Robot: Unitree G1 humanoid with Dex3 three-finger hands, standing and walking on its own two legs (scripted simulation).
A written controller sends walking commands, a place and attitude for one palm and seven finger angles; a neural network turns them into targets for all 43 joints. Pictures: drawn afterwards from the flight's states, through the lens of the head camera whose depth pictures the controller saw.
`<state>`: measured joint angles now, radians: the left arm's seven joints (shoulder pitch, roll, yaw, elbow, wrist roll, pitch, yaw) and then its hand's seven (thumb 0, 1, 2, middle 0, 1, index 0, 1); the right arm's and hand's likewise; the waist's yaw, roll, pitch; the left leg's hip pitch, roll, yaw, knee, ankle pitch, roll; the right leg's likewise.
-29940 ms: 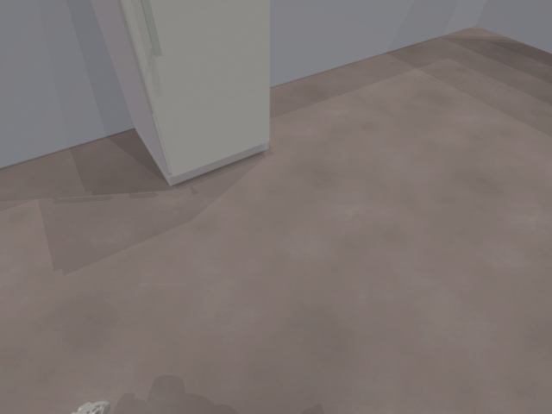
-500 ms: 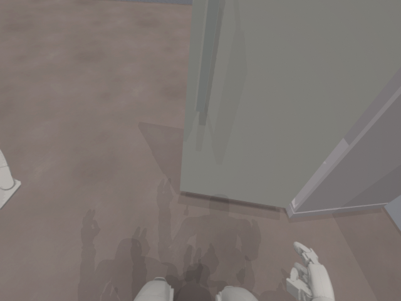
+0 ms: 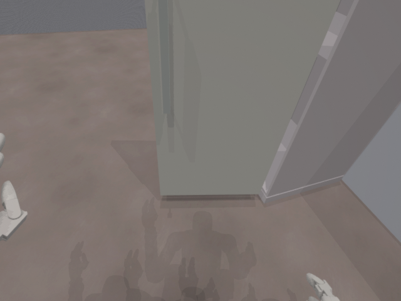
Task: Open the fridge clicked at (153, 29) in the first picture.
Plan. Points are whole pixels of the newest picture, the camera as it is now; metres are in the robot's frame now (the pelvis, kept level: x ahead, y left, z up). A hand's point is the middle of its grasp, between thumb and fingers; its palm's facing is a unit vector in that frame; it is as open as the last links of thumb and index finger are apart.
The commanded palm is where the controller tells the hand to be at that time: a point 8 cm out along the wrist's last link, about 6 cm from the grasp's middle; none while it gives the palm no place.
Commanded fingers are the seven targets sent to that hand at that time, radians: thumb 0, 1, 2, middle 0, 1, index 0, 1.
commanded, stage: stop stepping back and stand still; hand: left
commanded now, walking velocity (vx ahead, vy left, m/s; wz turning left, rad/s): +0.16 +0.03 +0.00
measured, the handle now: (165, 45) +0.78 +0.14 +0.17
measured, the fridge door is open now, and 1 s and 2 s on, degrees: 74 74 74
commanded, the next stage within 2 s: let the arm hang, fingers relaxed in 0.38 s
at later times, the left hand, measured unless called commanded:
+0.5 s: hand out of the picture +0.16 +0.28 +0.16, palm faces +0.47 -0.79 -0.39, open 7.4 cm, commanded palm none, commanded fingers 0.00 0.90 0.90 -0.20 -0.30 -0.20 -0.30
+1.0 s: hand out of the picture -0.08 +0.23 -0.17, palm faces +0.02 -0.98 -0.20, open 7.2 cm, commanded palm none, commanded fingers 0.00 0.90 0.90 -0.20 -0.30 -0.20 -0.30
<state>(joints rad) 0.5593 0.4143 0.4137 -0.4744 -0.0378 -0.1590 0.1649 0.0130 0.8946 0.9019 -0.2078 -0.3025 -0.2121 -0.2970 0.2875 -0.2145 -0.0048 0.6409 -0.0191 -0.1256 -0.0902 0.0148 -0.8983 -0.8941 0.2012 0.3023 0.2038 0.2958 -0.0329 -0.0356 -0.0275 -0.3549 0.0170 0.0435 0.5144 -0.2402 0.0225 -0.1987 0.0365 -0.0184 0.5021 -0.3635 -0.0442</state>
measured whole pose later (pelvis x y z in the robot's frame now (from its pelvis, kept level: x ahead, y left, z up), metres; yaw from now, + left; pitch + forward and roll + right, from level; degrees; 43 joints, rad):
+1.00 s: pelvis -0.03 +0.04 +0.00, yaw +2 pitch +0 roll -1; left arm 0.29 0.23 0.00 1.15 0.01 0.02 0.02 0.00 0.95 0.90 -0.20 -0.30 -0.21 -0.30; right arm 0.28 -0.18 -0.01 1.13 -0.02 0.03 -0.03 0.01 -0.90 -0.89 0.20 0.30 0.20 0.30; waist 0.00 -0.02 0.10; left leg -0.28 0.01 0.02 0.45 -0.17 0.02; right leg -0.21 0.02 -0.02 0.40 -0.19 -0.01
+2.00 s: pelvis +0.01 +0.06 +0.01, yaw +0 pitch -1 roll +0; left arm 0.23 0.18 -0.01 1.17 0.01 0.00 0.03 0.00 0.91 0.90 -0.20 -0.30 -0.20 -0.29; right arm 0.21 -0.16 -0.01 1.17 -0.02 0.00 -0.03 0.01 -0.90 -0.89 0.20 0.30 0.20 0.30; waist -0.01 -0.02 0.06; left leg -0.17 -0.03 0.08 0.38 -0.20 0.06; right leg -0.13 -0.02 0.03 0.36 -0.22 0.03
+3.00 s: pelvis +0.00 +0.06 +0.01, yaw +0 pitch -1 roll +0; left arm 0.21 0.20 -0.01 1.16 0.01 -0.01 0.03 0.00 0.91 0.90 -0.20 -0.30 -0.20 -0.29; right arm 0.19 -0.18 -0.01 1.17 -0.01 0.00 -0.03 0.01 -0.90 -0.89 0.20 0.30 0.20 0.30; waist -0.01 -0.02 0.06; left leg -0.16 -0.03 0.08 0.36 -0.19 0.06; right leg -0.12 -0.02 0.03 0.35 -0.21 0.03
